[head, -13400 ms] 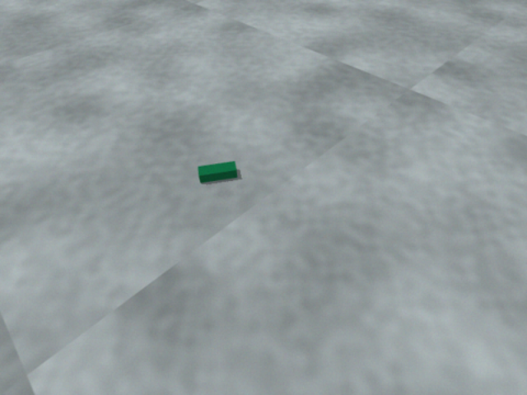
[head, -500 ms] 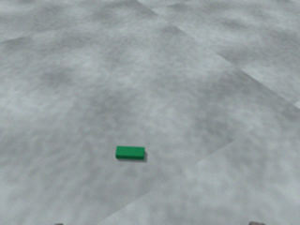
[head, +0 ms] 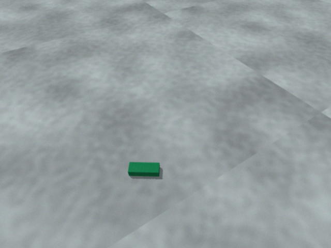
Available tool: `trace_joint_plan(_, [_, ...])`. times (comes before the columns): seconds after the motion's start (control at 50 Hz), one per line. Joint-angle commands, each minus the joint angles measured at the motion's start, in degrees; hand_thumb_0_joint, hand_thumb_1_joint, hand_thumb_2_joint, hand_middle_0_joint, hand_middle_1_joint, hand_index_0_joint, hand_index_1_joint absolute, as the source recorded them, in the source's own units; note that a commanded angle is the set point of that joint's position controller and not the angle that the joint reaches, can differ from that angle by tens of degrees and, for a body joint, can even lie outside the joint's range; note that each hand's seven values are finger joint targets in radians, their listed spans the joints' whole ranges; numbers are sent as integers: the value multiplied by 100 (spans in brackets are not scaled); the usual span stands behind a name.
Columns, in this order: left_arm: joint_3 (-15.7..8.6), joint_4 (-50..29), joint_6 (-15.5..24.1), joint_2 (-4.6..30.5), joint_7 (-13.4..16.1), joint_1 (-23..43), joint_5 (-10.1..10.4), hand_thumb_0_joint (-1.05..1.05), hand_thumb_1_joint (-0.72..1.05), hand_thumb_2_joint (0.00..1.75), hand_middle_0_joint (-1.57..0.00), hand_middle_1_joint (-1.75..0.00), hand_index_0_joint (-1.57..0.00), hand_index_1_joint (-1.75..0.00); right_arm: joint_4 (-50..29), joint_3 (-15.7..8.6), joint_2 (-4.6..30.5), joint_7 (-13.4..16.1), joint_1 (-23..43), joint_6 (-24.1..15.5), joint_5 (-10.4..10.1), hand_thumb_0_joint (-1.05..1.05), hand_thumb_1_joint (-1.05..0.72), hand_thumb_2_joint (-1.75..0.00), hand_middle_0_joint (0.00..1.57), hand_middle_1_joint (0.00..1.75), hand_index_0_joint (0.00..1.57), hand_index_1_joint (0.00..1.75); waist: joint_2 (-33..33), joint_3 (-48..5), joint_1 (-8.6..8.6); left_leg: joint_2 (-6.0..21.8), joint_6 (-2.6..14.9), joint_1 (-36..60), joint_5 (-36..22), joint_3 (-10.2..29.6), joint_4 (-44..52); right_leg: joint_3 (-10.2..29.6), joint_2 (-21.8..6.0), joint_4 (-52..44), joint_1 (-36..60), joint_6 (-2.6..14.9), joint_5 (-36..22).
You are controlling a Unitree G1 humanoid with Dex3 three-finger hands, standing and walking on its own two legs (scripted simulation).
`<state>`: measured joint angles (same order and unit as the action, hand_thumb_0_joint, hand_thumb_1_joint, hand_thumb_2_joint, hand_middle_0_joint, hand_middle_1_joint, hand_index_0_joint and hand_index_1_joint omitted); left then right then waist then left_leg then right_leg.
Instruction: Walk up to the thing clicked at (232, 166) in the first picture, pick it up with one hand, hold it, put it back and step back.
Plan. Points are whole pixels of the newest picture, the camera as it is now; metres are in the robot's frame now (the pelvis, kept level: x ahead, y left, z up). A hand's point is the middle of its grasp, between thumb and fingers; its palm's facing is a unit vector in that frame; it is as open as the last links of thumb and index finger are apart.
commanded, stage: stand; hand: left
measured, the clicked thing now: (144, 169) +0.72 +0.18 -0.76
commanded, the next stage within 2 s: walk up in 0.64 s
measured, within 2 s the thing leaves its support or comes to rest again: neither
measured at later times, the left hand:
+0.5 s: hand out of the picture +0.06 +0.25 -0.16, palm faces -0.05 -0.94 -0.33, open 7.4 cm
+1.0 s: hand out of the picture +0.09 +0.32 -0.18, palm faces -0.03 -0.93 -0.36, open 7.4 cm
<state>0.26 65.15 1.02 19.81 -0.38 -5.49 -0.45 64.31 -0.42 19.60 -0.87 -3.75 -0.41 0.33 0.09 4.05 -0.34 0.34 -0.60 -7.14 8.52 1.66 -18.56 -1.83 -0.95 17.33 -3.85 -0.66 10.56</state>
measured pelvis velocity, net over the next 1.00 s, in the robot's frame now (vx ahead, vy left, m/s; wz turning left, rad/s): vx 0.07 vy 0.03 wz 0.00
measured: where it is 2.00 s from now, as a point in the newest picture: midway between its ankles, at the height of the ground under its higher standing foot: (170, 230)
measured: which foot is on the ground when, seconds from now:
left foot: down 0.00-1.00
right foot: down 0.00-0.92, up 0.94-1.00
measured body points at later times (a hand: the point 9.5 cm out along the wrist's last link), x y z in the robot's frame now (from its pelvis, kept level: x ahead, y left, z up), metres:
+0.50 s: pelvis +0.00 +0.00 +0.00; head +0.01 +0.00 +0.45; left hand +0.06 +0.30 -0.14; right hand +0.05 -0.30 -0.14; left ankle +0.02 +0.13 -0.75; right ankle -0.01 -0.12 -0.75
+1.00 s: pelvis +0.07 +0.03 -0.02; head +0.09 +0.06 +0.43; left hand +0.09 +0.37 -0.15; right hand +0.14 -0.30 -0.11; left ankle +0.10 +0.14 -0.75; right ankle +0.01 -0.11 -0.70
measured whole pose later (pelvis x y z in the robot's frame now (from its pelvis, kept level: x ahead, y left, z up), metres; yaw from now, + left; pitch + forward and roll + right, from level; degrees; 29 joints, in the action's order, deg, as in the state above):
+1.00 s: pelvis +0.07 +0.03 -0.02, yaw +0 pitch -3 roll +0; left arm -3.5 57.5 -0.3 25.0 -2.2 -17.2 -1.3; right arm 55.0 -5.3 22.6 -2.9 -13.8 -4.0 2.1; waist 2.7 4.3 -0.2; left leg 1.1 1.3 -14.5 15.6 -3.1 -32.8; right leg 3.8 0.5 52.8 -15.1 2.5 27.3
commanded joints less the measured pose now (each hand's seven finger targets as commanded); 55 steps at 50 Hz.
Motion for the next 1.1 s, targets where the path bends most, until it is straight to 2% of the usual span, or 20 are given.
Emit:
trace_joint_plan(0.0, [-241, -305, 146, 1267, 78, 268, 1, 0, 90, 90, -20, -30, -20, -30, -296, -200, 1204, 84, 227, -152, 7, 0, -90, -90, 20, 30, 20, 30, -90, -515, 44, 639, 129, 38, -473, 484, 329, 580, -687, -336, -35, 152, -358])
trace_joint_plan(0.18, [-247, -294, 83, 1289, 45, 137, -20, 0, 90, 90, -20, -30, -20, -30, -201, -206, 1242, 73, 41, -131, 38, 0, -90, -90, 20, 30, 20, 30, -82, -172, 12, 598, 130, -333, 614, 587, 518, 619, -615, -404, -461, 170, 738])
trace_joint_plan(0.24, [-227, -334, 108, 1251, 42, 130, -16, 0, 90, 90, -20, -30, -20, -30, -224, -207, 1239, 78, 17, -154, 30, 0, -90, -90, 20, 30, 20, 30, -62, -434, 11, 654, 144, -207, 6, 584, 415, 632, -661, -294, -245, 200, 203])
trace_joint_plan(0.42, [-198, -352, 122, 1267, 59, 71, 7, 0, 90, 90, -20, -30, -20, -30, -187, -162, 1255, 96, -117, -163, 18, 0, -90, -90, 20, 30, 20, 30, 4, -580, 61, 667, 152, 26, -601, 500, 250, 642, -674, -212, -195, 192, -443])
trace_joint_plan(0.6, [-185, -326, 97, 1268, 60, 17, 13, 0, 90, 90, -20, -30, -20, -30, -155, -133, 1268, 112, -136, -149, 5, 0, -90, -90, 20, 30, 20, 30, -41, -457, 50, 666, 132, -29, -449, 473, 308, 632, -655, -230, -250, 176, -332])
trace_joint_plan(0.62, [-526, -601, 130, 1680, -57, -318, -64, 0, 90, 90, -20, -30, -20, -30, -456, -426, 1651, -8, -466, -196, 92, 0, -90, -90, 20, 30, 20, 30, 11, -922, 18, 358, 494, -30, 2244, 443, -93, 537, -281, 135, -46, 406, 2067])
trace_joint_plan(0.64, [-575, -543, 128, 1695, -91, -533, -128, 0, 90, 90, -20, -30, -20, -30, -496, -492, 1688, -55, -448, -199, 157, 0, -90, -90, 20, 30, 20, 30, -91, -543, -65, 431, 574, -555, 3115, 591, -203, 799, -426, 233, -328, 541, 2895])
trace_joint_plan(0.66, [-631, -601, 139, 1673, -111, -570, -146, 0, 90, 90, -20, -30, -20, -30, -637, -496, 1610, -85, -243, -181, 163, 0, -90, -90, 20, 30, 20, 30, -34, -39, -167, 392, 553, -1329, 3143, 623, -381, 1062, -542, 189, -352, 631, 3170])
trace_joint_plan(0.7, [-741, -646, 193, 1810, -97, -986, -146, 0, 90, 90, -20, -30, -20, -30, -958, -475, 1246, -124, 261, -204, 169, 0, -90, -90, 20, 30, 20, 30, 788, 554, -484, 10, 269, -2746, 1696, -169, -1624, 2062, -1303, -703, 457, 1068, 3051])
trace_joint_plan(0.72, [-809, -756, 249, 1953, -84, -1093, -192, 0, 90, 90, -20, -30, -20, -30, -1056, -499, 1257, -115, 291, -233, 212, 0, -90, -90, 20, 30, 20, 30, 872, 527, -551, 251, 188, -3128, 1580, -60, -2368, 2599, -1910, -978, 765, 1416, 2137])
trace_joint_plan(0.74, [-840, -850, 270, 1992, -84, -1032, -184, 0, 90, 90, -20, -30, -20, -30, -1066, -545, 1377, -118, 148, -261, 209, 0, -90, -90, 20, 30, 20, 30, 637, 409, -431, 427, 200, -2996, 1627, 103, -2567, 2604, -2015, -930, 705, 1592, 1634])
trace_joint_plan(0.8, [-836, -1273, 272, 1998, -126, -349, -220, 0, 90, 90, -20, -30, -20, -30, -1146, -609, 1350, -221, -383, -307, 168, 0, -90, -90, 20, 30, 20, 30, 921, 170, -49, 651, 249, -1667, 1686, 104, -1885, 1690, -1626, -709, -268, 1304, 1774])
trace_joint_plan(0.86, [-697, -1522, 179, 1675, -204, -93, -126, 0, 90, 90, -20, -30, -20, -30, -897, -760, 1319, -200, -1341, -365, 211, 0, -90, -90, 20, 30, 20, 30, 534, 42, 493, 97, 134, 293, 425, -556, -668, 536, -827, 664, -1545, 894, 837])
trace_joint_plan(0.88, [-602, -1584, 165, 1389, -211, -282, -117, 0, 90, 90, -20, -30, -20, -30, -782, -878, 1537, -124, -1887, -391, 250, 0, -90, -90, 20, 30, 20, 30, -293, -285, 728, 36, 196, 1415, 652, -324, -553, 193, -392, 1948, -2258, 701, 665])
trace_joint_plan(0.9, [-488, -1711, 169, 920, -214, -524, -51, 0, 90, 90, -20, -30, -20, -30, -824, -1024, 2198, -64, -2347, -433, 335, 0, -90, -90, 20, 30, 20, 30, -2040, -418, 868, 1602, 730, 1783, 2280, 2369, 604, -58, 570, 3853, -3486, 399, 1991])
trace_joint_plan(0.92, [-617, -1616, 143, 1431, -123, -579, -82, 0, 90, 90, -20, -30, -20, -30, -1085, -1022, 2413, -82, -1928, -458, 194, 0, -90, -90, 20, 30, 20, 30, -1287, -373, 667, 2316, 1373, 1109, 2809, 3534, 889, 870, 328, 4348, -3380, 418, 2384])
trace_joint_plan(0.94, [-591, -1599, 161, 1670, -98, -552, -64, 0, 90, 90, -20, -30, -20, -30, -1224, -951, 2232, -66, -1582, -451, 97, 0, -90, -90, 20, 30, 20, 30, -584, -86, 469, 2306, 1477, 717, 2233, 3082, 732, 1105, 77, 4613, -3379, 418, 1990])
trace_joint_plan(0.98, [-599, -1413, 164, 1625, -127, -1016, 8, 0, 90, 90, -20, -30, -20, -30, -1484, -788, 1847, -33, -1223, -482, 87, 0, -90, -90, 20, 30, 20, 30, -552, 80, 137, 1840, 1263, 529, 1357, 1958, 508, 1061, -187, 4368, -3128, 368, 1414])
trace_joint_plan(1.02, [-599, -1346, 164, 1611, -189, -1172, -21, 0, 90, 90, -20, -30, -20, -30, -1529, -759, 1787, -23, -1304, -516, 66, 0, -90, -90, 20, 30, 20, 30, -751, 89, 148, 1615, 1199, 330, 267, 1170, 493, 862, -222, 3925, -2825, 206, 1094])
trace_joint_plan(1.08, [-583, -1587, 150, 1472, -272, -901, -50, 0, 90, 90, -20, -30, -20, -30, -1646, -769, 1807, -20, -1507, -525, 78, 0, -90, -90, 20, 30, 20, 30, -831, 180, 251, 1502, 1303, 365, -700, 597, 415, 522, -276, 3094, -2708, 75, 862])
